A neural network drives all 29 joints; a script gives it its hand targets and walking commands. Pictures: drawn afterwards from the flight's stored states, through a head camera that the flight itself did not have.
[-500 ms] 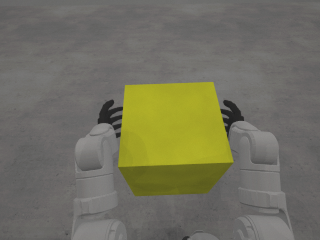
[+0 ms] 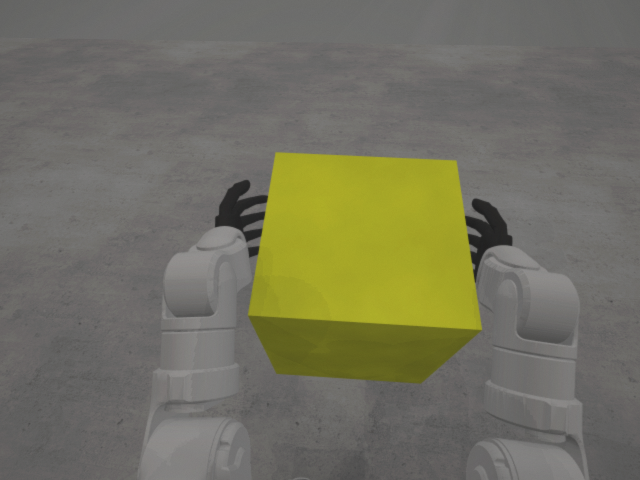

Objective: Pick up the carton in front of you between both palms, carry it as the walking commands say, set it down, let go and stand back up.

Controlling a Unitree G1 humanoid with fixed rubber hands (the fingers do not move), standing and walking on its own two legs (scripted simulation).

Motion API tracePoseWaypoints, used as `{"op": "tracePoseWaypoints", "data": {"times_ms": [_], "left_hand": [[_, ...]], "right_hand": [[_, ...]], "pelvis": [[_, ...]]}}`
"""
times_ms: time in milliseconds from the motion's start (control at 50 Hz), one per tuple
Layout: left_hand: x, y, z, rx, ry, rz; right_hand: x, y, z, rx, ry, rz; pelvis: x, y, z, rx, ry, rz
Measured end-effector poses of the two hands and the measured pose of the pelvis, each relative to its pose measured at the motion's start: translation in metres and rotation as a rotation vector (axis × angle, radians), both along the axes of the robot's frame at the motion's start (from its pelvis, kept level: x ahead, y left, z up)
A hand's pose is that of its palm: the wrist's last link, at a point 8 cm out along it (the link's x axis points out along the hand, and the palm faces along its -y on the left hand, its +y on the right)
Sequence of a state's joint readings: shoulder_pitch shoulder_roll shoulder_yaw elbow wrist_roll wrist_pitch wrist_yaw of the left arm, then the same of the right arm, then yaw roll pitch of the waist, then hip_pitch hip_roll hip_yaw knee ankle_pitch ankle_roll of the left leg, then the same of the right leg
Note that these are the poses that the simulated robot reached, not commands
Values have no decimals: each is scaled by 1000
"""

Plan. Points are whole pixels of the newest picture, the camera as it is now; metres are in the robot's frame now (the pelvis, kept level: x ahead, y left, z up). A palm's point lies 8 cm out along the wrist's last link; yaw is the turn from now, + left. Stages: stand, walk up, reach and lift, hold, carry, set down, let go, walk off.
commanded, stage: carry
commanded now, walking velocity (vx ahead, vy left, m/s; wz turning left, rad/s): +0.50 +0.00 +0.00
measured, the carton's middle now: (355, 279) +0.35 +0.03 +0.08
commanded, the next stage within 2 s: none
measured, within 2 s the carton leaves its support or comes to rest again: neither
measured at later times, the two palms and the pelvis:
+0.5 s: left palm (271, 183) +0.64 +0.21 +0.01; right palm (423, 190) +0.64 -0.09 +0.01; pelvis +0.31 +0.05 -0.05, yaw +3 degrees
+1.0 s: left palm (265, 93) +0.94 +0.28 +0.06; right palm (386, 99) +0.95 -0.02 +0.04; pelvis +0.68 +0.12 -0.05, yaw +2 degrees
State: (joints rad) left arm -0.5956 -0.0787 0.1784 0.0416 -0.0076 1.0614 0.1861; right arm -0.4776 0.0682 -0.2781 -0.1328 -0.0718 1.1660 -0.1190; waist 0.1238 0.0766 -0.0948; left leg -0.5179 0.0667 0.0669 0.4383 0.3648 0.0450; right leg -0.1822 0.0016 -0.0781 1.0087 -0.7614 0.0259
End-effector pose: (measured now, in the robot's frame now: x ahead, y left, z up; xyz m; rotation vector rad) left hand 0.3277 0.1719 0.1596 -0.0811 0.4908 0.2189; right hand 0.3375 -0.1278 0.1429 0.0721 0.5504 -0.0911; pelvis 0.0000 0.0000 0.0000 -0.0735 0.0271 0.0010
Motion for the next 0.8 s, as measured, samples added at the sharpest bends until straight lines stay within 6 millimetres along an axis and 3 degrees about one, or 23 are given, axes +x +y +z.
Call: {"op": "tracePoseWaypoints", "data": {"times_ms": [60,100,200,300,460,560,620,740,800], "left_hand": [[54,10,-35,-1,4,-44],[81,12,-66,-15,69,-64],[124,17,-132,-73,252,-50],[173,27,-158,-80,293,-26],[278,38,-154,-87,196,-6],[357,33,-145,-71,132,-7],[395,38,-137,-34,135,13],[450,61,-98,-20,94,82],[481,71,-83,-16,82,93]], "right_hand": [[44,9,-28,-35,4,-27],[65,11,-54,-67,68,-37],[106,17,-112,-58,253,-54],[159,27,-141,-16,295,-73],[268,37,-139,3,201,-67],[351,32,-131,-17,137,-45],[399,38,-125,-37,137,10],[475,62,-90,6,97,56],[505,73,-83,33,88,54]], "pelvis": [[51,17,-42,21,-10,19],[71,24,-56,52,3,32],[115,41,-57,59,20,22],[166,51,-50,46,51,28],[280,55,-46,27,93,46],[371,49,-53,51,75,63],[410,49,-49,43,72,69],[485,55,-27,87,69,70],[526,65,-22,95,72,67]]}}
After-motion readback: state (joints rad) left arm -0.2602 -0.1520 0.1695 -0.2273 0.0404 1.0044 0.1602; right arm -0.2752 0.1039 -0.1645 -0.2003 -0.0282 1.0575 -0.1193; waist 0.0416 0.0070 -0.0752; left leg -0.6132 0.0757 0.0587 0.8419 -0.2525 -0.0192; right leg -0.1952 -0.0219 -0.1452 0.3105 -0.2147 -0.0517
